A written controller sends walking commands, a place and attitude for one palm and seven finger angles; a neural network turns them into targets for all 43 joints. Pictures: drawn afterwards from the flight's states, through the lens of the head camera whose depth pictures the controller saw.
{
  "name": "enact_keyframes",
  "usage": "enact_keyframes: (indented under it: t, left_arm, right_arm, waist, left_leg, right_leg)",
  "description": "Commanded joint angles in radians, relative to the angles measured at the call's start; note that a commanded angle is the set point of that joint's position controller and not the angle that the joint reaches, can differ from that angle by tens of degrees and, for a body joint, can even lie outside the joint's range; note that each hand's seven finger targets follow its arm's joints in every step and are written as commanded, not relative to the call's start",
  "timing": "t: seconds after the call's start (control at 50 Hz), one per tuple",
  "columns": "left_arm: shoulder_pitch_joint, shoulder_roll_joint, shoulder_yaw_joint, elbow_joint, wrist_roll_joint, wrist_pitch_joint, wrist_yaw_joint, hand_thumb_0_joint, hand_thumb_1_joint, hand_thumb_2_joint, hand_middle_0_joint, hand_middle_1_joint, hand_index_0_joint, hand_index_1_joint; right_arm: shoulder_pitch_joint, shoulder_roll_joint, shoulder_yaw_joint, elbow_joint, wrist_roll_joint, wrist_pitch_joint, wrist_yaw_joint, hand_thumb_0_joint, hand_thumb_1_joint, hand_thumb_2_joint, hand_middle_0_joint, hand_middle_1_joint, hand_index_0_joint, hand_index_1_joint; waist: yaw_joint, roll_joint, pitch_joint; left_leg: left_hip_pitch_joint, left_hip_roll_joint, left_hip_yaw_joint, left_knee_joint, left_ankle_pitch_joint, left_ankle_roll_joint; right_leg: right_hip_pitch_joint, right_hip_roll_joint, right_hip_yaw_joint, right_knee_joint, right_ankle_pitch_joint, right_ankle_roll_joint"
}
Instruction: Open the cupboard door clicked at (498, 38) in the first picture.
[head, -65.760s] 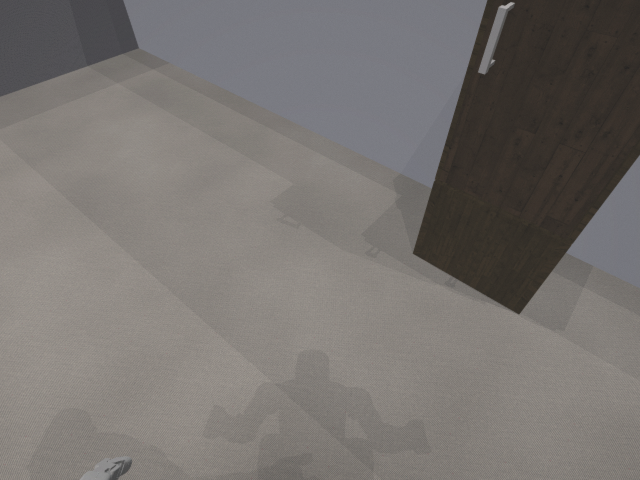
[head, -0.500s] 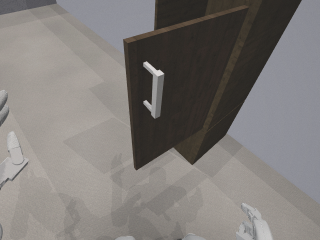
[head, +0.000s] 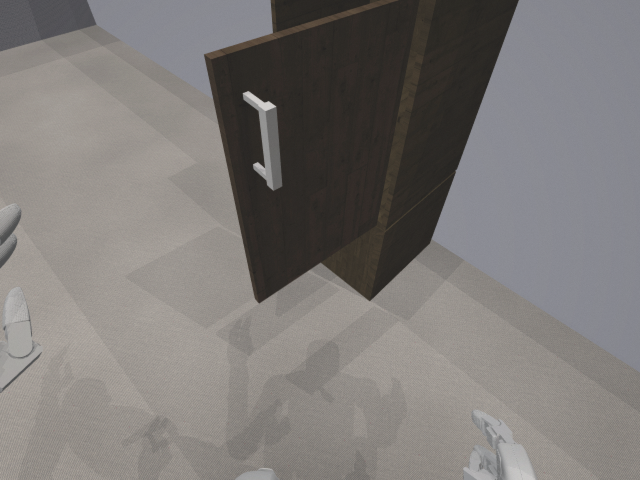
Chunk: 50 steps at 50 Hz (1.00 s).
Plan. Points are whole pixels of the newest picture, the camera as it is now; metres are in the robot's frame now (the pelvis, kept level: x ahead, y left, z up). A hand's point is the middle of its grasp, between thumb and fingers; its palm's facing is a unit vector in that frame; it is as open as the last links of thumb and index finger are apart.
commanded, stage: stop stepping back and stand still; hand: left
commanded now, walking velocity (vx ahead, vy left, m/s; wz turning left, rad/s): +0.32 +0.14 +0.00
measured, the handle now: (263, 143) +0.56 +0.13 +0.12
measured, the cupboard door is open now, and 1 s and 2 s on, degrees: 84 84 84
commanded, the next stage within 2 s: let the arm hang, fingers relaxed in 0.64 s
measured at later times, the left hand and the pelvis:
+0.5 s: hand out of the picture +0.14 +0.29 +0.17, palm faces +0.50 -0.76 -0.42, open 7.5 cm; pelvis -0.05 +0.02 -0.01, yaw +2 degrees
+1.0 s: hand out of the picture +0.05 +0.18 -0.16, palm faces +0.07 -0.98 -0.20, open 7.4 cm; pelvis -0.05 +0.00 -0.02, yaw +5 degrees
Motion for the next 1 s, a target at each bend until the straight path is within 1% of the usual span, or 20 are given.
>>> enact_keyframes:
  t: [0.0,0.1,0.14,0.2,0.3,0.34,0.4,0.42,0.44,0.46,0.48,0.54,0.68,0.7,0.72,0.76,0.78,0.82,0.9,0.98]
  left_arm:
    - [-0.094,0.115,0.131,0.012,0.014,-0.031,0.042,0.000,0.900,0.900,-0.200,-0.300,-0.200,-0.300]
    - [-0.209,0.097,0.052,0.015,0.028,-0.039,0.046,0.000,0.900,0.900,-0.200,-0.300,-0.200,-0.300]
    - [-0.210,0.122,0.052,-0.047,0.039,-0.050,0.051,0.000,0.900,0.900,-0.200,-0.300,-0.200,-0.300]
    - [-0.228,0.132,0.066,-0.099,0.045,-0.061,0.049,0.000,0.900,0.900,-0.200,-0.300,-0.200,-0.300]
    - [-0.161,0.153,0.122,-0.113,0.035,-0.084,0.052,0.000,0.900,0.900,-0.200,-0.300,-0.200,-0.300]
    - [-0.180,0.139,0.121,-0.082,0.035,-0.087,0.054,0.000,0.900,0.900,-0.200,-0.300,-0.200,-0.300]
    - [-0.218,0.103,0.090,-0.012,0.042,-0.088,0.056,0.000,0.900,0.900,-0.200,-0.300,-0.200,-0.300]
    - [-0.219,0.074,0.058,-0.006,0.038,-0.087,0.053,0.000,0.900,0.900,-0.200,-0.300,-0.200,-0.300]
    - [-0.231,0.076,0.058,-0.020,0.036,-0.089,0.056,0.000,0.900,0.900,-0.200,-0.300,-0.200,-0.300]
    - [-0.276,0.082,0.051,-0.056,0.045,-0.092,0.059,0.000,0.900,0.900,-0.200,-0.300,-0.200,-0.300]
    - [-0.279,0.112,0.076,-0.023,0.049,-0.089,0.056,0.000,0.900,0.900,-0.200,-0.300,-0.200,-0.300]
    - [-0.268,0.117,0.067,-0.060,0.053,-0.075,0.047,0.000,0.900,0.900,-0.200,-0.300,-0.200,-0.300]
    - [-0.107,0.129,0.104,-0.121,0.046,-0.054,0.045,0.000,0.900,0.900,-0.200,-0.300,-0.200,-0.300]
    - [-0.112,0.138,0.118,-0.099,0.047,-0.055,0.046,0.000,0.900,0.900,-0.200,-0.300,-0.200,-0.300]
    - [-0.136,-0.117,-0.335,0.700,0.110,0.102,-0.084,0.000,0.900,0.900,-0.200,-0.300,-0.200,-0.300]
    - [-0.202,-0.090,-0.311,0.731,0.117,0.196,-0.117,0.000,0.900,0.900,-0.200,-0.300,-0.200,-0.300]
    - [-0.277,-0.104,-0.321,0.755,0.111,0.192,-0.118,0.000,0.900,0.900,-0.200,-0.300,-0.200,-0.300]
    - [-0.318,-0.119,-0.328,0.851,0.114,0.192,-0.107,0.000,0.900,0.900,-0.200,-0.300,-0.200,-0.300]
    - [-0.345,-0.107,-0.351,1.093,0.112,0.190,-0.100,0.000,0.900,0.900,-0.200,-0.300,-0.200,-0.300]
    - [-0.374,-0.160,-0.388,1.277,0.084,0.198,-0.101,0.000,0.900,0.900,-0.200,-0.300,-0.200,-0.300]
  right_arm:
    - [-0.099,-0.107,-0.037,-0.154,-0.007,-0.058,-0.032,0.000,-0.900,-0.900,0.200,0.300,0.200,0.300]
    - [-0.048,-0.172,-0.070,-0.156,0.001,-0.068,-0.038,0.000,-0.900,-0.900,0.200,0.300,0.200,0.300]
    - [-0.056,-0.155,-0.052,-0.156,-0.013,-0.068,-0.036,0.000,-0.900,-0.900,0.200,0.300,0.200,0.300]
    - [-0.093,-0.161,-0.051,-0.162,-0.020,-0.076,-0.029,0.000,-0.900,-0.900,0.200,0.300,0.200,0.300]
    - [-0.073,-0.138,-0.072,-0.158,-0.023,-0.064,-0.021,0.000,-0.900,-0.900,0.200,0.300,0.200,0.300]
    - [-0.058,-0.132,-0.064,-0.153,-0.026,-0.068,-0.021,0.000,-0.900,-0.900,0.200,0.300,0.200,0.300]
    - [-0.027,-0.115,-0.045,-0.139,-0.027,-0.074,-0.034,0.000,-0.900,-0.900,0.200,0.300,0.200,0.300]
    - [-0.031,-0.129,-0.053,-0.144,-0.023,-0.083,-0.045,0.000,-0.900,-0.900,0.200,0.300,0.200,0.300]
    - [-0.033,-0.156,-0.059,-0.152,-0.025,-0.087,-0.048,0.000,-0.900,-0.900,0.200,0.300,0.200,0.300]
    - [-0.036,-0.151,-0.058,-0.162,-0.020,-0.091,-0.042,0.000,-0.900,-0.900,0.200,0.300,0.200,0.300]
    - [-0.036,-0.136,-0.057,-0.154,-0.021,-0.098,-0.038,0.000,-0.900,-0.900,0.200,0.300,0.200,0.300]
    - [-0.043,-0.123,-0.051,-0.131,-0.033,-0.124,-0.030,0.000,-0.900,-0.900,0.200,0.300,0.200,0.300]
    - [-0.071,-0.122,-0.039,-0.148,-0.031,-0.115,-0.013,0.000,-0.900,-0.900,0.200,0.300,0.200,0.300]
    - [-0.068,-0.115,-0.039,-0.148,-0.031,-0.106,-0.014,0.000,-0.900,-0.900,0.200,0.300,0.200,0.300]
    - [-0.077,-0.178,-0.092,0.092,-0.014,-0.128,0.061,0.000,-0.900,-0.900,0.200,0.300,0.200,0.300]
    - [0.055,-0.090,-0.063,0.050,-0.006,-0.002,0.065,0.000,-0.900,-0.900,0.200,0.300,0.200,0.300]
    - [0.063,-0.098,-0.066,0.075,-0.012,0.026,0.066,0.000,-0.900,-0.900,0.200,0.300,0.200,0.300]
    - [0.039,-0.110,-0.064,0.058,-0.036,0.062,0.068,0.000,-0.900,-0.900,0.200,0.300,0.200,0.300]
    - [-0.007,-0.091,-0.062,0.082,-0.050,0.093,0.057,0.000,-0.900,-0.900,0.200,0.300,0.200,0.300]
    - [0.044,-0.137,-0.046,0.182,-0.057,0.080,0.039,0.000,-0.900,-0.900,0.200,0.300,0.200,0.300]
  waist:
    - [-0.016,-0.079,-0.064]
    - [-0.018,0.042,-0.088]
    - [-0.024,0.137,-0.098]
    - [-0.011,0.114,0.008]
    - [-0.004,-0.097,0.070]
    - [-0.015,-0.047,0.063]
    - [-0.040,0.037,0.030]
    - [-0.040,0.133,0.026]
    - [-0.033,0.290,0.026]
    - [-0.030,0.336,0.009]
    - [-0.030,0.225,0.019]
    - [-0.027,0.093,0.019]
    - [-0.008,0.207,-0.028]
    - [-0.009,0.131,-0.020]
    - [-0.039,-0.053,-0.062]
    - [-0.070,-0.119,-0.093]
    - [-0.067,-0.179,-0.053]
    - [-0.046,-0.279,0.032]
    - [-0.019,-0.238,0.019]
    - [-0.015,0.157,-0.050]
  left_leg:
    - [0.133,0.000,0.041,-0.176,0.023,0.031]
    - [0.411,0.125,-0.101,-0.364,0.274,0.128]
    - [0.399,0.157,-0.186,-0.358,0.439,0.144]
    - [0.163,0.153,-0.194,-0.455,0.026,0.123]
    - [0.031,0.008,-0.028,0.072,-0.130,0.029]
    - [0.008,0.052,-0.061,0.048,-0.149,0.035]
    - [0.305,0.037,0.007,-0.309,0.007,0.043]
    - [0.373,0.062,-0.054,-0.408,-0.006,0.054]
    - [0.421,0.201,-0.300,-0.499,-0.072,0.108]
    - [0.397,0.309,-0.469,-0.565,-0.096,0.176]
    - [0.316,0.327,-0.484,-0.609,-0.175,0.211]
    - [0.294,0.298,-0.406,-0.580,-0.029,0.205]
    - [0.170,0.190,-0.130,-0.520,-0.023,0.105]
    - [0.145,0.151,-0.095,-0.452,-0.037,0.084]
    - [0.126,0.104,-0.025,-0.143,0.067,0.037]
    - [0.154,0.065,-0.010,-0.088,-0.202,0.004]
    - [0.173,0.057,-0.007,-0.024,-0.208,0.007]
    - [0.062,0.036,0.013,0.040,-0.191,0.023]
    - [0.096,0.020,0.022,-0.104,-0.176,0.023]
    - [0.331,0.159,-0.130,-0.301,0.493,0.078]
  right_leg:
    - [0.026,-0.248,0.137,-0.044,0.738,-0.050]
    - [-0.113,-0.101,0.073,0.093,0.394,0.081]
    - [-0.136,-0.073,0.027,0.131,0.282,0.061]
    - [-0.041,-0.055,0.028,0.026,0.029,0.032]
    - [-0.128,-0.354,0.441,-0.285,-0.238,-0.173]
    - [-0.089,-0.353,0.379,-0.227,-0.091,-0.184]
    - [-0.191,-0.191,0.131,-0.055,-0.073,-0.080]
    - [-0.222,-0.124,0.072,0.053,-0.052,-0.041]
    - [-0.316,-0.038,0.026,0.200,-0.077,0.010]
    - [-0.330,-0.001,-0.010,0.348,-0.169,0.034]
    - [-0.292,-0.002,0.019,0.442,-0.178,0.035]
    - [-0.265,-0.046,0.032,0.414,-0.102,0.042]
    - [0.043,-0.015,-0.062,0.031,0.032,0.037]
    - [0.065,-0.037,-0.014,-0.062,0.067,0.025]
    - [-0.009,-0.252,0.127,-0.034,0.408,-0.036]
    - [-0.134,-0.356,0.205,-0.004,0.446,-0.106]
    - [-0.237,-0.327,0.178,-0.056,0.180,-0.118]
    - [-0.166,-0.282,0.123,-0.056,0.278,-0.120]
    - [0.037,-0.268,0.072,0.033,0.844,-0.114]
    - [-0.048,-0.145,-0.009,0.073,0.396,0.016]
